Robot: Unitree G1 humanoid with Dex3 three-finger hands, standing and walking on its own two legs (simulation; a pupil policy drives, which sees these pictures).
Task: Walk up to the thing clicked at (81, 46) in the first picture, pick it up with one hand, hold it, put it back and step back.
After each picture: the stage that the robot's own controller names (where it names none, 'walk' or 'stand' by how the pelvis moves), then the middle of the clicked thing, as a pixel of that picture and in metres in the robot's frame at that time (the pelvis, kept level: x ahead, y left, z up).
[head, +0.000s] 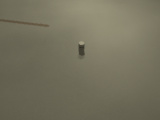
stand; (81, 46) +1.37 +0.01 -0.72
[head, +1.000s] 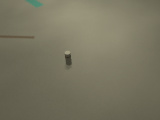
walk; (67, 56) +1.25 +0.26 -0.71
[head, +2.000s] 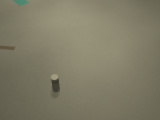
walk; (55, 80) +0.80 +0.26 -0.69
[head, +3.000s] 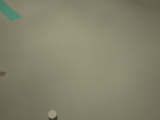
walk; (52, 116) +0.51 +0.19 -0.71
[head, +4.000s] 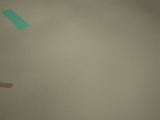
stand; out of the picture +0.41 +0.17 -0.72
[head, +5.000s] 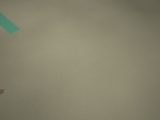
stand; out of the picture +0.38 +0.20 -0.72
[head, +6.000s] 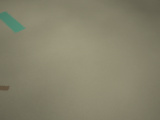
stand; out of the picture +0.41 +0.19 -0.73
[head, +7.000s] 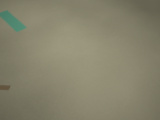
stand; out of the picture +0.40 +0.18 -0.73
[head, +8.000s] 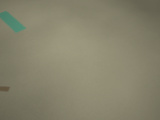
go down; out of the picture +0.39 +0.19 -0.73
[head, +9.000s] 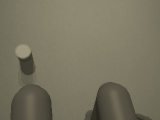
go down; (24, 55) +0.49 +0.21 -0.34
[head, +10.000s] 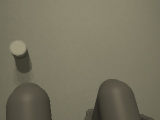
approach; (19, 51) +0.48 +0.22 -0.30
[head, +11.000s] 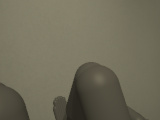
close in; out of the picture +0.47 +0.27 -0.22
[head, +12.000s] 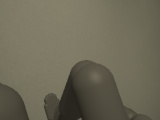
close; out of the picture +0.46 +0.28 -0.23
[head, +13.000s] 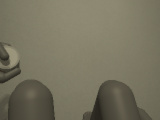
lift; (7, 62) +0.37 +0.25 -0.10
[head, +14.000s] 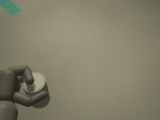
hold; (37, 91) +0.32 +0.15 +0.03
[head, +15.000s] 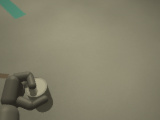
hold; (40, 95) +0.31 +0.15 +0.00
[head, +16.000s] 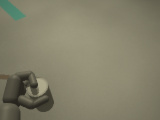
hold; (41, 95) +0.32 +0.15 +0.00
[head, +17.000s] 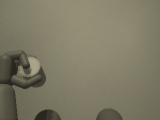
crouch; (33, 73) +0.39 +0.16 -0.07
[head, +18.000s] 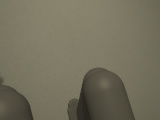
lower; out of the picture +0.46 +0.25 -0.17
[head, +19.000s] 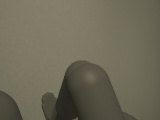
lower; out of the picture +0.44 +0.28 -0.24
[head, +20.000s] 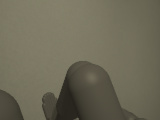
lower; out of the picture +0.44 +0.28 -0.24
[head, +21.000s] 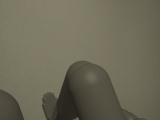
lower; out of the picture +0.44 +0.28 -0.24
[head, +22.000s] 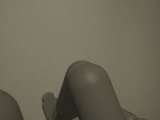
lower; out of the picture +0.44 +0.28 -0.24
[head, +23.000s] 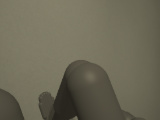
open; out of the picture +0.43 +0.27 -0.24
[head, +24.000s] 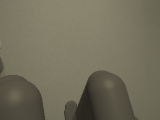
stand; out of the picture +0.44 +0.24 -0.26
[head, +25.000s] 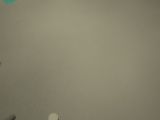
stand; out of the picture +0.40 +0.15 -0.62
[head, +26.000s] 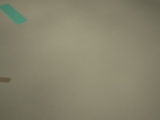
stand; out of the picture +0.39 +0.16 -0.67
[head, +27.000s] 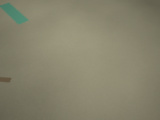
stand; out of the picture +0.39 +0.16 -0.67
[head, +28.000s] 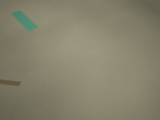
stand; out of the picture +0.40 +0.15 -0.72
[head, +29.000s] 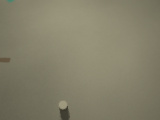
walk; (63, 107) +0.46 +0.13 -0.70
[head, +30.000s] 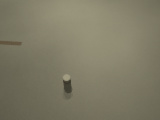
walk; (66, 80) +0.74 +0.13 -0.70
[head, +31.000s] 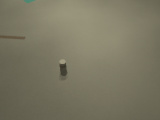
stand; (62, 65) +1.04 +0.21 -0.70
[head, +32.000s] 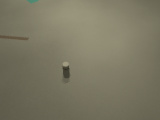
stand; (65, 67) +1.02 +0.16 -0.72
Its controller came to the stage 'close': yes
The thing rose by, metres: 0.71
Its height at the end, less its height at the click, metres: +0.00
